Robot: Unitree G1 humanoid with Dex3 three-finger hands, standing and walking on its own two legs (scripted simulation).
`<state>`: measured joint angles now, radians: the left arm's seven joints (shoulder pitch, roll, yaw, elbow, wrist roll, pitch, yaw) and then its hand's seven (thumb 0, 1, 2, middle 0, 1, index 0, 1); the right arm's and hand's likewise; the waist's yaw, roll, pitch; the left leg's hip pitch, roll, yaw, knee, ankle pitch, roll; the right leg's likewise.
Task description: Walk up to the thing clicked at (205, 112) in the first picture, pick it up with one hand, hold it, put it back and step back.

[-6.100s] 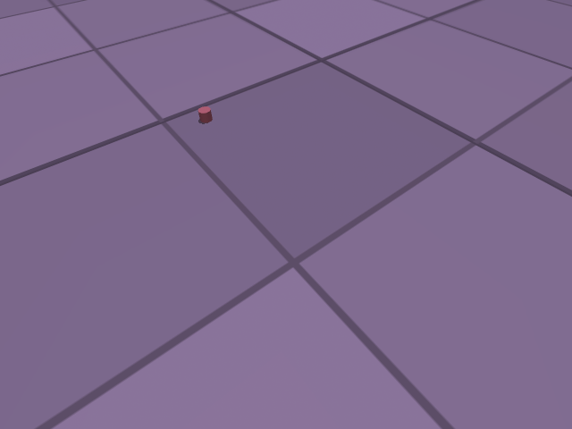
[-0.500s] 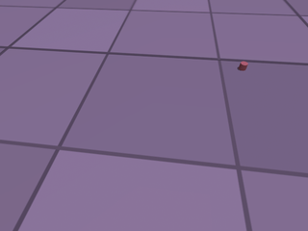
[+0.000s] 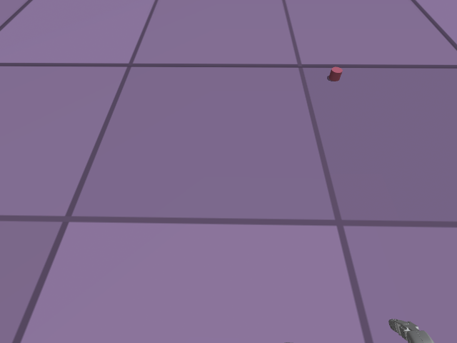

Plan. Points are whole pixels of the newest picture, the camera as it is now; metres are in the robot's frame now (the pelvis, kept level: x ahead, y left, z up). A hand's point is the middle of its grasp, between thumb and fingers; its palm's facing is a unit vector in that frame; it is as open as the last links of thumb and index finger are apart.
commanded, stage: walk up
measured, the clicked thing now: (335, 74) +1.92 -0.74 -0.73
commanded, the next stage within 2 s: stand in 1.60 s
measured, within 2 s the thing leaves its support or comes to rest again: neither
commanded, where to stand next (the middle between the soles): +0.04 -0.02 m, yaw -21 degrees
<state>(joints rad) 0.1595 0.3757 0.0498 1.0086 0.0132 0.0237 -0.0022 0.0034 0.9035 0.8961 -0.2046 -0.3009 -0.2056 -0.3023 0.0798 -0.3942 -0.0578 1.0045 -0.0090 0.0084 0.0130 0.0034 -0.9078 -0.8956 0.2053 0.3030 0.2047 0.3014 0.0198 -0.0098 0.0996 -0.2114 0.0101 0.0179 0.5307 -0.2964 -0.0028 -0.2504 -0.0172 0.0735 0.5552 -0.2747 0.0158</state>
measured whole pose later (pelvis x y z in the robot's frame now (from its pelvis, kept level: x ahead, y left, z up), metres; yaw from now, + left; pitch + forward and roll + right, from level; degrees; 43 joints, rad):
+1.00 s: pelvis -0.02 -0.02 -0.01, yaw -19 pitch -3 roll -1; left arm 0.21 0.39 0.04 0.93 0.01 -0.02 0.01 0.00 0.91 0.90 -0.20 -0.30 -0.20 -0.30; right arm 0.16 -0.38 -0.04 0.88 -0.02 0.02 0.02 0.00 -0.90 -0.90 0.21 0.30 0.21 0.30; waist 0.00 0.01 0.13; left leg -0.25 0.09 0.04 0.65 -0.34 -0.02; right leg -0.20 0.04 0.03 0.56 -0.30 -0.01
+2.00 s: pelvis -0.02 -0.01 +0.01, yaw -21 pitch -3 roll +0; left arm 0.12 0.35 0.00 1.15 0.01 -0.01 0.00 0.00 0.91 0.90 -0.20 -0.30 -0.20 -0.30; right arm 0.09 -0.35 -0.01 1.13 -0.01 0.00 0.01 0.00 -0.91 -0.90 0.21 0.30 0.21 0.30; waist 0.00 0.00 0.06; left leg -0.11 0.03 0.03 0.33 -0.17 -0.02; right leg -0.11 0.00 0.07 0.33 -0.17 0.02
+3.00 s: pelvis -0.01 -0.01 +0.01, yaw -19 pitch -3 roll +0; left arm 0.12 0.35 0.00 1.13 0.01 -0.01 0.00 0.00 0.91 0.90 -0.20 -0.30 -0.20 -0.30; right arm 0.11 -0.35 0.00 1.13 -0.01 0.00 0.01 0.00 -0.91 -0.90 0.21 0.30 0.21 0.30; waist 0.00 0.00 0.05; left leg -0.11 0.02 0.01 0.33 -0.18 -0.02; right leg -0.10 0.00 0.05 0.32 -0.18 0.02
